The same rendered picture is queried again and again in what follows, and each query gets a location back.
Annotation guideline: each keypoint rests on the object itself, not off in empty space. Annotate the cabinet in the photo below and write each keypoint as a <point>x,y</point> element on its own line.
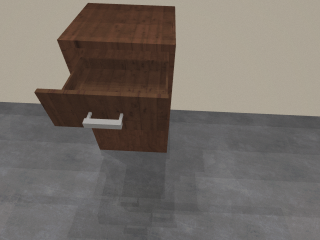
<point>124,31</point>

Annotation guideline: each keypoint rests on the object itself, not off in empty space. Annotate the handle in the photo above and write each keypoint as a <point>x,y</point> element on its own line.
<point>89,122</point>

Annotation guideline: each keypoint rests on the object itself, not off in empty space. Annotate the drawer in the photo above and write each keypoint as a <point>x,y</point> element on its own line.
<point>108,87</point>

